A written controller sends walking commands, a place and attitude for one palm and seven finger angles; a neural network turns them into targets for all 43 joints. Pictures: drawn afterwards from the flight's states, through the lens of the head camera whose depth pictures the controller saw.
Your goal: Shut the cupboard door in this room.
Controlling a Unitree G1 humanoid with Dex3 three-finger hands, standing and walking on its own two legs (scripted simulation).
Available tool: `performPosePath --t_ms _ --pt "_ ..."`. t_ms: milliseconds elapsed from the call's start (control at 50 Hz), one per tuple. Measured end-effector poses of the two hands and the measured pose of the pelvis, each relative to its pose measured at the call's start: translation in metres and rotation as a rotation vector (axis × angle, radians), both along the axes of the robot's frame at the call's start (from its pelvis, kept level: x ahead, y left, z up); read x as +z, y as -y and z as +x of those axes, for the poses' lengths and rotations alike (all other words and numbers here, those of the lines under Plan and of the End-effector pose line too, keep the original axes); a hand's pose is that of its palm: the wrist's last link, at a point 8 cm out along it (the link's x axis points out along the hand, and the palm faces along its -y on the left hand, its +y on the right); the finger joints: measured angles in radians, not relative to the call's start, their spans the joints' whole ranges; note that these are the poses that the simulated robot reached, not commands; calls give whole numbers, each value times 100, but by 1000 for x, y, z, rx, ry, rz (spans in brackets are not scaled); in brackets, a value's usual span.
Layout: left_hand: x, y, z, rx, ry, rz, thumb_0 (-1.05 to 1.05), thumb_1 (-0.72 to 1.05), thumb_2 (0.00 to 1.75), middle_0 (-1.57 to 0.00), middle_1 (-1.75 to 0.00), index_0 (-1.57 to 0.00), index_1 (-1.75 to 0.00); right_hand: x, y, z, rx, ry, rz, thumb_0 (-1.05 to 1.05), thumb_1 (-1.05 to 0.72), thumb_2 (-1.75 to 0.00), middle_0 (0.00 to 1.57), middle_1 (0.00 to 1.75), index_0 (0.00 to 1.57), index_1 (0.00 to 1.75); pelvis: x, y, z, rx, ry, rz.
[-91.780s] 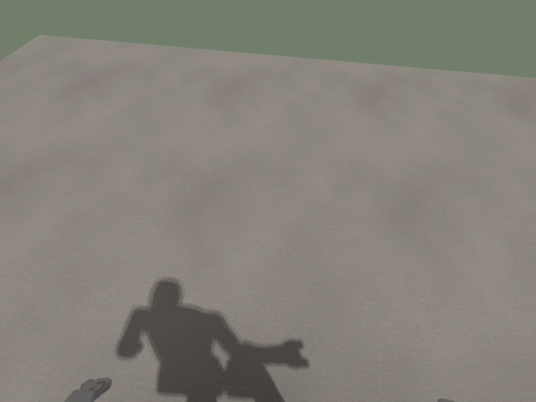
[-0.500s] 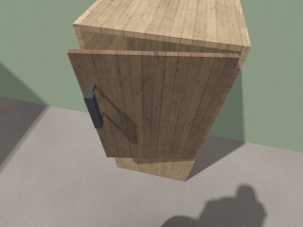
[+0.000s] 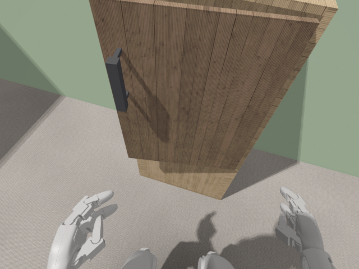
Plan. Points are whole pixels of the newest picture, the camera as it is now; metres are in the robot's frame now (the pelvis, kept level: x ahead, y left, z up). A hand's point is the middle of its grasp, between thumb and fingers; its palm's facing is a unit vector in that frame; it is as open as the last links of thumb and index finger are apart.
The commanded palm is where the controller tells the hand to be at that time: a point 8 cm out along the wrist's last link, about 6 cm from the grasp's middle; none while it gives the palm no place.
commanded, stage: raise the hand and make a fist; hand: left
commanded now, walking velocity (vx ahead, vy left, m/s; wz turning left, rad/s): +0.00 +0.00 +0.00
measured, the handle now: (120, 81) +0.50 +0.20 +0.12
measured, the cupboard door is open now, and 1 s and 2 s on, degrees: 11 11 11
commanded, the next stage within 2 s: bring the fist close to the handle in 1.48 s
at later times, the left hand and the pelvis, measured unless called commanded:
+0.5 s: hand (74, 200) +0.22 +0.21 +0.08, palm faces +0.14 -0.99 -0.08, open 3.8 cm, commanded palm +0.19 +0.25 +0.08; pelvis +0.01 +0.02 +0.01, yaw +0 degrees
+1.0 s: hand (81, 184) +0.24 +0.21 +0.10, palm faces -0.04 -1.00 -0.04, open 3.1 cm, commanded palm +0.22 +0.27 +0.12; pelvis +0.02 +0.03 +0.03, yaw +1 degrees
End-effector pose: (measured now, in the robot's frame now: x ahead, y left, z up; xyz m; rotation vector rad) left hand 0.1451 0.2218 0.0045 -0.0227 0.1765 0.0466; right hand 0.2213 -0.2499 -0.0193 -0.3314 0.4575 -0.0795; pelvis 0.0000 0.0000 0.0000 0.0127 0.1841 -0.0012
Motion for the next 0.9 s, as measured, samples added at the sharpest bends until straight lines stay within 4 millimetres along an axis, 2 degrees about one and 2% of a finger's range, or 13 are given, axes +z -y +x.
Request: performPosePath --t_ms 40,100,180,240,300,340,400,460,520,620,700,800,900 --pt "0 -15 -18 69 -13 48 2 90 90 -48 -59 -47 -59 -10 -9 10 40 13 4 1 -91 -90 20 30 20 30 -9 1 -4 15 -14 -13" --pt "27 -27 -19 119 138 100 3 90 90 -53 -65 -52 -65 -30 -27 16 84 12 36 1 -91 -90 20 30 20 30 -20 1 -10 32 -30 -32" --pt "67 -10 12 0 378 89 3 90 91 -59 -72 -59 -73 -57 -52 2 95 -30 107 1 -90 -90 20 30 20 30 -27 -2 -16 41 -37 -49" --pt "68 10 43 -160 326 66 2 90 91 -65 -78 -64 -79 -70 -62 -22 41 -100 171 1 -90 -90 21 30 20 30 -24 -5 -16 29 -41 -44" --pt "49 16 59 -222 110 28 2 90 90 -70 -84 -70 -85 -72 -61 -50 -44 -184 210 1 -90 -90 21 30 21 30 -14 -8 -11 11 -32 -28" --pt "44 8 59 -167 6 10 2 90 90 -74 -88 -74 -89 -69 -55 -66 -101 -228 209 2 -90 -90 21 30 21 30 -6 -10 -5 -2 -22 -21" --pt "53 -16 52 -12 -3 26 2 89 90 -80 -94 -79 -95 -62 -43 -83 -155 -270 172 2 -90 -90 21 30 21 30 3 -13 3 -11 -11 -21" --pt "74 -38 44 87 107 90 2 90 90 -85 -100 -84 -101 -56 -32 -88 -148 -290 110 2 -90 -90 21 30 20 30 6 -15 8 -1 -13 -28" --pt "85 -41 43 64 212 110 2 90 90 -90 -106 -90 -107 -53 -24 -83 -118 -285 58 2 -90 -90 21 30 20 30 4 -19 9 15 -16 -39" --pt "73 -21 54 -110 160 50 2 90 91 -100 -116 -99 -117 -43 -23 -61 -116 -211 41 2 -90 -90 21 30 20 30 5 -26 9 15 -15 -44" --pt "75 -26 61 -109 111 56 2 89 90 -107 -124 -107 -125 -27 -34 -41 -118 -142 67 2 -90 -90 20 30 20 30 11 -28 14 5 -3 -39" --pt "107 -51 64 33 224 81 2 89 90 -117 -134 -116 -135 -14 -56 -20 -55 -96 104 2 -90 -90 20 30 20 30 18 -29 21 12 17 -44" --pt "109 -45 69 -18 211 73 2 90 90 -124 -143 -123 -143 -13 -71 -11 7 -98 128 1 -90 -90 21 30 20 30 22 -31 22 24 30 -49"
